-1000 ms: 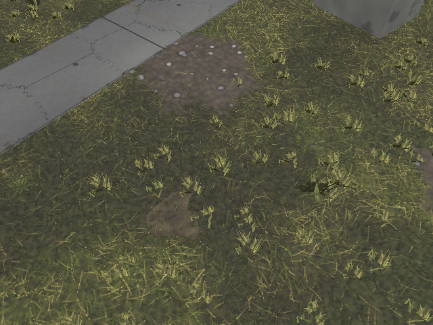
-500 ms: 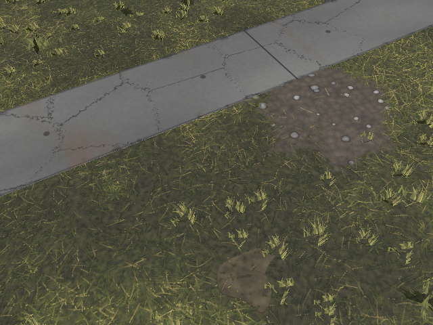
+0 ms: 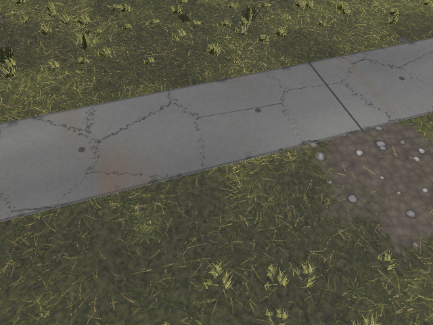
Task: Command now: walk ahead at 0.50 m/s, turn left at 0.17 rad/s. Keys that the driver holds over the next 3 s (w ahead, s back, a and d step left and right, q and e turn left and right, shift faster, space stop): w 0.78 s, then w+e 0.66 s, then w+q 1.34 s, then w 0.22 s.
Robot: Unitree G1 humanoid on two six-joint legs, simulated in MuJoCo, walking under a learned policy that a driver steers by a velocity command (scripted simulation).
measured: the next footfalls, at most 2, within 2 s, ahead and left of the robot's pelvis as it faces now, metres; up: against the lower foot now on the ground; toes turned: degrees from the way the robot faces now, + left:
right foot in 0.34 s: +0.37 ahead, -0.15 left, +0.00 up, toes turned -1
left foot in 0.88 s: +0.64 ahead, +0.10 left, +0.00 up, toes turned +1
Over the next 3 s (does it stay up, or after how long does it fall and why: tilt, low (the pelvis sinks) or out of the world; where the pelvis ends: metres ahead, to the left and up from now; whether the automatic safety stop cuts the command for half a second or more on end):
stays up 1.57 -0.08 -0.04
